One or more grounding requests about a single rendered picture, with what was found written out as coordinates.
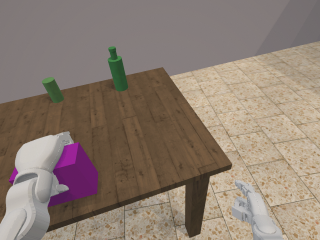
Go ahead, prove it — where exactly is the robot right hand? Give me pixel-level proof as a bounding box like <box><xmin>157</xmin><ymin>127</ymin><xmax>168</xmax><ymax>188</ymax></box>
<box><xmin>231</xmin><ymin>180</ymin><xmax>269</xmax><ymax>224</ymax></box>

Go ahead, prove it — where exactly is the robot right forearm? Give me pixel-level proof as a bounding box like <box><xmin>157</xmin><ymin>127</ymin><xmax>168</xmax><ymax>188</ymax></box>
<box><xmin>251</xmin><ymin>214</ymin><xmax>284</xmax><ymax>240</ymax></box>

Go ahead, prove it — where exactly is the robot left forearm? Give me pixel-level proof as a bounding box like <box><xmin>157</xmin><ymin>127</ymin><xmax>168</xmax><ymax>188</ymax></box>
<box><xmin>0</xmin><ymin>168</ymin><xmax>53</xmax><ymax>240</ymax></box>

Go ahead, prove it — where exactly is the table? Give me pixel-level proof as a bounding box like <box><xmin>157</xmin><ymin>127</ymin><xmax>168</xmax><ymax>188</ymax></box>
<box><xmin>0</xmin><ymin>67</ymin><xmax>232</xmax><ymax>238</ymax></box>

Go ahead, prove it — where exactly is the robot left hand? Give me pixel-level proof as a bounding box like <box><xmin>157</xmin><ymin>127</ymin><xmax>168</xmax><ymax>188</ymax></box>
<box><xmin>15</xmin><ymin>131</ymin><xmax>74</xmax><ymax>197</ymax></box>

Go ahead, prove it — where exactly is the sponge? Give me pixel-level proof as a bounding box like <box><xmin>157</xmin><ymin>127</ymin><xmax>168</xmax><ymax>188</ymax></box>
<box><xmin>9</xmin><ymin>142</ymin><xmax>98</xmax><ymax>207</ymax></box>

